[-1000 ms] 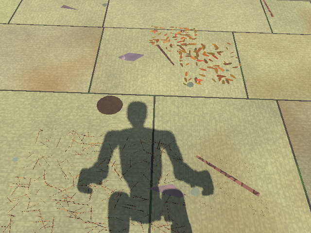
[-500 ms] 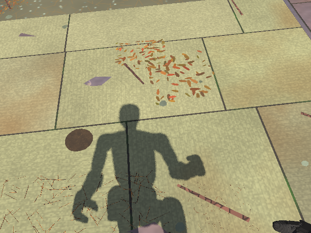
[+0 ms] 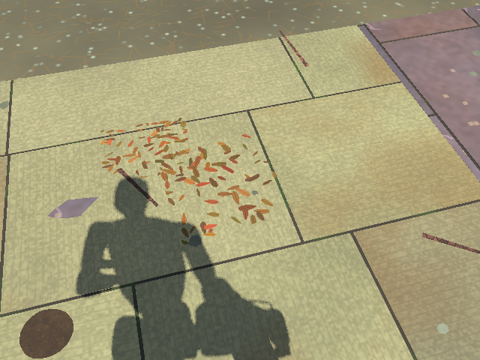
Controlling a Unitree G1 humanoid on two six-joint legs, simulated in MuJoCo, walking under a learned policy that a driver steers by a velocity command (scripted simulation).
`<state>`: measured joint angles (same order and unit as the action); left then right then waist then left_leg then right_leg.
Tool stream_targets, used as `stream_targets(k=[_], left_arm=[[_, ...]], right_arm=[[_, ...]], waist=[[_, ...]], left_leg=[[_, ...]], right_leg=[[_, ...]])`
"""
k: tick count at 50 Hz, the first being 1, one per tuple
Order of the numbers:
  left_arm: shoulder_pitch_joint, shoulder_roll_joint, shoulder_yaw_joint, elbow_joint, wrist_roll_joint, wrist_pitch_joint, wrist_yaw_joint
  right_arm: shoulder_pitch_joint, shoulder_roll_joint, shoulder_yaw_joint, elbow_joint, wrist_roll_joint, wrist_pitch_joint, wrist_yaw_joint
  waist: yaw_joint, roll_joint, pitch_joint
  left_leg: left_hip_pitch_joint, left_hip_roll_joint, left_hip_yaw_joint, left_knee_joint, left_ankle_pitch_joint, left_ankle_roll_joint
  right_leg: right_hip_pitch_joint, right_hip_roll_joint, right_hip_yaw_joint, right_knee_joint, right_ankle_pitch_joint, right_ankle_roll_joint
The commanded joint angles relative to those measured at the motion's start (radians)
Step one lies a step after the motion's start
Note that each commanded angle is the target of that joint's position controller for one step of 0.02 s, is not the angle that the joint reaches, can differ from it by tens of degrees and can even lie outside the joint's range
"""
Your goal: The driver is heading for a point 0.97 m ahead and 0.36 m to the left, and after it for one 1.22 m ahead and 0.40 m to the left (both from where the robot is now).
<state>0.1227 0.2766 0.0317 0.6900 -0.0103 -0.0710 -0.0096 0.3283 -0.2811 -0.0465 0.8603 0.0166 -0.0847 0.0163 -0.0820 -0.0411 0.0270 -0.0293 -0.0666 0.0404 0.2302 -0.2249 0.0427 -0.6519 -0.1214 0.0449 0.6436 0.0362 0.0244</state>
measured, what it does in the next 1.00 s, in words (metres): walks ahead, turning left: right foot, then left foot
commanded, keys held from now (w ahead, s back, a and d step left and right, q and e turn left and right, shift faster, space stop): w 0.12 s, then w+q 0.88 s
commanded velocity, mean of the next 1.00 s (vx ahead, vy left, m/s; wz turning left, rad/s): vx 0.50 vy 0.00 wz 0.38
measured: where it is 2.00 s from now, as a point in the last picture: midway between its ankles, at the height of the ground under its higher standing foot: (110, 203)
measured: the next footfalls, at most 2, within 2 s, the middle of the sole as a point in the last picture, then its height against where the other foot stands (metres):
right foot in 0.12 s outside the picture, level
left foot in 0.66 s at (196, 344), level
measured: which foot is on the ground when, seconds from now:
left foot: down 0.00-0.12, up 0.14-0.64, down 0.66-1.00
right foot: up 0.00-0.10, down 0.12-0.68, up 0.70-1.00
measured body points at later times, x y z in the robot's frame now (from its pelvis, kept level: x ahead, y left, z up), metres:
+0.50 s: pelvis +0.29 -0.06 +0.00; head +0.31 -0.05 +0.45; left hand +0.29 +0.23 -0.12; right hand +0.48 -0.29 -0.11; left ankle +0.44 +0.13 -0.69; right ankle +0.22 -0.15 -0.74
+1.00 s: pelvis +0.56 +0.04 +0.00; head +0.59 +0.08 +0.45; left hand +0.65 +0.37 -0.08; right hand +0.74 -0.19 -0.10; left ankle +0.49 +0.10 -0.74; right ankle +0.80 -0.05 -0.69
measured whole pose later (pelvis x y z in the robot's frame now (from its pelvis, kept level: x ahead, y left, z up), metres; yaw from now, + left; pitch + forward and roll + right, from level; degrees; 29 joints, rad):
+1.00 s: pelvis +0.56 +0.04 +0.00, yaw +27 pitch +2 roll +0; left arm 0.06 0.29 0.05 0.68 0.01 -0.10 0.00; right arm 0.32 -0.28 -0.07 0.74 0.02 -0.04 -0.01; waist -0.07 -0.03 0.04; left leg -0.14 -0.12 -0.13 0.36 -0.23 0.09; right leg -0.65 -0.08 0.11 0.67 -0.01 0.07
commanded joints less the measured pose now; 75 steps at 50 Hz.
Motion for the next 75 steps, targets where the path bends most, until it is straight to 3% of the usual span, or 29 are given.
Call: stream_targets(k=[1, 4, 6, 7, 8, 9, 10, 14, 18, 28, 31, 33, 34, 35, 36, 37, 38, 40, 43, 48, 51, 56, 57, 58, 59, 60, 63, 66, 75], left_arm=[[-0.100, 0.070, 0.016, -0.092, -0.008, -0.021, -0.015], [-0.055, 0.103, 0.031, -0.091, -0.006, -0.024, -0.025], [0.194, 0.178, 0.072, -0.024, 0.001, -0.023, -0.014], [0.324, 0.275, 0.094, -0.016, 0.024, -0.019, -0.006], [0.363, 0.277, 0.094, -0.005, 0.017, -0.015, -0.011], [0.341, 0.186, 0.069, -0.008, 0.012, -0.017, -0.011], [0.270, 0.162, 0.059, -0.013, 0.009, -0.019, -0.008], [0.127, 0.089, 0.043, -0.007, 0.025, -0.045, -0.007], [0.137, 0.110, 0.055, 0.031, 0.031, -0.056, 0.004], [0.221, 0.167, 0.079, 0.106, 0.001, -0.005, 0.029], [0.190, 0.206, 0.090, 0.098, -0.007, 0.021, 0.042], [0.155, 0.215, 0.089, 0.087, -0.013, 0.033, 0.049], [0.181, 0.158, 0.067, 0.068, 0.014, 0.020, 0.048], [0.241, 0.045, 0.031, 0.013, 0.024, -0.014, 0.034], [0.145, 0.130, 0.043, 0.000, -0.010, -0.057, 0.013], [0.073, 0.148, 0.046, -0.028, -0.040, -0.075, 0.005], [0.064, 0.136, 0.043, -0.024, -0.024, -0.083, 0.010], [0.080, 0.152, 0.057, -0.012, 0.017, -0.067, 0.017], [0.086, 0.117, 0.051, -0.023, 0.028, -0.036, 0.017], [-0.100, 0.064, 0.026, -0.074, 0.022, -0.036, 0.010], [-0.167, 0.085, 0.032, -0.097, 0.004, -0.046, -0.002], [-0.030, 0.149, 0.068, -0.070, 0.003, -0.069, -0.008], [0.087, 0.185, 0.082, -0.056, 0.019, -0.074, -0.002], [0.217, 0.266, 0.101, -0.043, 0.041, -0.071, 0.005], [0.265, 0.254, 0.103, -0.011, 0.020, -0.056, -0.005], [0.211, 0.164, 0.080, -0.031, 0.008, -0.051, -0.003], [0.098, 0.091, 0.052, -0.027, 0.022, -0.034, 0.006], [0.089, 0.094, 0.055, -0.003, 0.016, -0.045, 0.006], [0.143, 0.178, 0.080, 0.066, 0.005, -0.027, 0.015]], right_arm=[[0.015, -0.188, -0.044, -0.034, 0.010, 0.004, -0.007], [0.010, -0.203, -0.050, -0.021, 0.010, 0.026, -0.013], [-0.003, -0.161, -0.033, -0.027, -0.001, 0.035, -0.017], [0.072, -0.070, -0.001, -0.057, -0.021, 0.024, -0.014], [0.133, -0.024, 0.016, -0.050, -0.007, 0.005, -0.009], [0.045, -0.138, -0.013, -0.053, 0.025, -0.004, -0.004], [-0.037, -0.160, -0.021, -0.080, 0.036, -0.009, -0.002], [-0.026, -0.106, -0.027, -0.061, 0.018, 0.027, -0.008], [-0.079, -0.072, -0.027, -0.082, 0.011, 0.050, -0.012], [-0.336, -0.033, -0.007, -0.207, 0.004, 0.036, 0.045], [-0.266, -0.078, -0.032, -0.220, 0.007, 0.043, 0.053], [-0.011, -0.167, -0.083, -0.165, 0.011, 0.048, 0.038], [0.111, -0.256, -0.112, -0.140, 0.011, 0.061, 0.013], [0.048, -0.321, -0.117, -0.174, 0.013, 0.053, 0.010], [0.069, -0.240, -0.092, -0.183, 0.005, 0.041, 0.016], [0.042, -0.189, -0.080, -0.179, 0.001, 0.029, 0.015], [-0.021, -0.161, -0.071, -0.182, 0.005, 0.021, 0.017], [-0.111, -0.111, -0.054, -0.212, -0.006, 0.018, 0.009], [-0.104, -0.141, -0.062, -0.212, -0.004, 0.015, -0.007], [-0.039, -0.172, -0.071, -0.189, 0.006, 0.032, -0.032], [0.014, -0.172, -0.071, -0.169, 0.012, 0.041, -0.034], [-0.006, -0.144, -0.065, -0.177, 0.007, 0.052, -0.037], [-0.009, -0.094, -0.047, -0.189, -0.001, 0.048, -0.032], [0.085, -0.029, -0.027, -0.211, 0.004, 0.042, -0.032], [0.139, -0.061, -0.022, -0.225, 0.023, 0.036, -0.032], [0.081, -0.154, -0.044, -0.208, 0.028, 0.039, -0.033], [-0.063, -0.147, -0.056, -0.240, 0.002, 0.052, -0.027], [-0.055, -0.086, -0.046, -0.248, 0.012, 0.068, -0.018], [-0.267, -0.042, -0.022, -0.306, 0.007, 0.053, 0.021]], waist=[[0.000, 0.090, 0.038], [0.048, 0.111, 0.011], [0.174, 0.081, -0.154], [0.180, -0.094, -0.320], [0.168, -0.277, -0.407], [0.199, -0.147, -0.303], [0.184, -0.097, -0.178], [0.087, -0.067, -0.059], [0.081, -0.022, -0.004], [0.158, 0.006, 0.075], [0.090, -0.048, -0.007], [-0.057, -0.031, -0.143], [-0.086, 0.115, -0.229], [0.031, 0.315, -0.327], [-0.044, 0.179, -0.377], [-0.038, 0.133, -0.243], [0.018, 0.034, -0.137], [0.081, 0.048, -0.079], [0.101, 0.060, -0.056], [0.029, 0.107, -0.026], [0.001, 0.125, -0.026], [0.096, 0.172, -0.068], [0.152, 0.130, -0.172], [0.151, -0.074, -0.332], [0.134, -0.303, -0.373], [0.155, -0.155, -0.230], [0.119, -0.047, -0.023], [0.097, -0.075, -0.003], [0.159, -0.014, 0.035]], left_leg=[[-0.046, 0.286, -0.129, -0.064, 0.186, 0.157], [0.043, 0.320, -0.143, 0.037, 0.321, 0.125], [-0.035, 0.232, -0.066, 0.367, 0.506, 0.070], [-0.346, 0.127, -0.018, 0.746, 0.211, 0.009], [-0.604, 0.004, -0.104, 0.973, -0.355, -0.019], [-0.709, 0.058, -0.185, 1.070, -0.329, -0.006], [-0.741, 0.105, -0.160, 1.061, -0.232, 0.005], [-0.584, 0.191, -0.154, 0.935, -0.021, -0.024], [-0.665, 0.187, -0.173, 0.821, 0.106, -0.052], [-0.691, 0.147, -0.015, 0.400, 0.220, 0.004], [-0.534, 0.059, 0.067, 0.402, 0.071, 0.062], [-0.166, -0.011, 0.067, 0.321, 0.097, 0.129], [0.132, 0.142, -0.188, 0.304, 0.123, 0.192], [0.411, 0.377, -0.795, 0.160, -0.039, 0.409], [0.431, 0.394, -0.853, 0.064, -0.104, 0.392], [0.328, 0.363, -0.698, 0.059, -0.064, 0.346], [0.164, 0.312, -0.575, 0.057, 0.046, 0.302], [-0.031, 0.249, -0.451, 0.026, 0.219, 0.272], [-0.159, 0.219, -0.372, -0.006, 0.360, 0.277], [-0.252, 0.126, -0.278, 0.016, 0.246, 0.192], [-0.209, 0.153, -0.347, 0.058, 0.157, 0.175], [-0.118, 0.168, -0.457, 0.253, 0.190, 0.121], [-0.183, 0.115, -0.405, 0.443, 0.175, 0.087], [-0.454, -0.012, -0.271, 0.776, -0.088, 0.016], [-0.694, -0.013, -0.219, 0.995, -0.383, -0.012], [-0.769, 0.051, -0.238, 1.083, -0.304, -0.021], [-0.710, 0.142, -0.181, 1.010, -0.125, -0.030], [-0.659, 0.174, -0.146, 0.937, -0.074, -0.039], [-0.638, 0.164, -0.055, 0.505, 0.244, -0.038]], right_leg=[[0.071, 0.033, -0.021, -0.089, 0.025, -0.017], [0.140, 0.060, -0.035, -0.135, -0.094, -0.061], [0.498, 0.081, -0.059, -0.150, -0.100, -0.118], [0.867, -0.168, 0.272, -0.128, -0.145, -0.230], [1.016, -0.289, 0.654, -0.296, -0.355, -0.315], [0.950, -0.265, 0.597, -0.332, -0.465, -0.270], [0.820, -0.241, 0.447, -0.349, -0.403, -0.239], [0.536, -0.135, 0.140, -0.468, -0.134, -0.207], [0.533, -0.128, -0.015, -0.509, 0.033, -0.211], [0.753, -0.163, -0.220, -0.456, 0.214, -0.168], [0.801, -0.164, -0.257, -0.264, 0.676, -0.136], [0.676, -0.113, -0.285, 0.094, 0.693, -0.090], [0.409, -0.052, -0.280, 0.409, 0.222, -0.044], [-0.011, 0.191, -0.130, 0.765, -0.613, 0.019], [-0.121, 0.147, 0.073, 0.812, -0.606, -0.008], [-0.166, 0.100, 0.065, 0.760, -0.525, -0.032], [-0.130, 0.053, 0.057, 0.649, -0.449, -0.038], [-0.004, 0.010, 0.055, 0.523, -0.378, -0.020], [0.044, 0.012, 0.021, 0.394, -0.323, 0.029], [0.132, 0.086, -0.009, 0.009, 0.006, 0.059], [0.169, 0.116, 0.011, -0.096, 0.046, 0.050], [0.351, 0.122, 0.018, -0.208, -0.089, -0.034], [0.564, 0.034, 0.085, -0.192, -0.104, -0.087], [0.926, -0.192, 0.410, -0.209, -0.217, -0.210], [1.021, -0.321, 0.773, -0.318, -0.496, -0.297], [0.910, -0.287, 0.692, -0.355, -0.635, -0.260], [0.592, -0.162, 0.320, -0.406, -0.341, -0.194], [0.510, -0.130, 0.157, -0.471, -0.198, -0.202], [0.606, -0.127, -0.128, -0.494, 0.009, -0.181]])
Over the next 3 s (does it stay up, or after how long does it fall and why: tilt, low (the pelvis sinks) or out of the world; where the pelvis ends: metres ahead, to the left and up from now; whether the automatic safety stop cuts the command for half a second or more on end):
stays up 1.15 0.59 -0.01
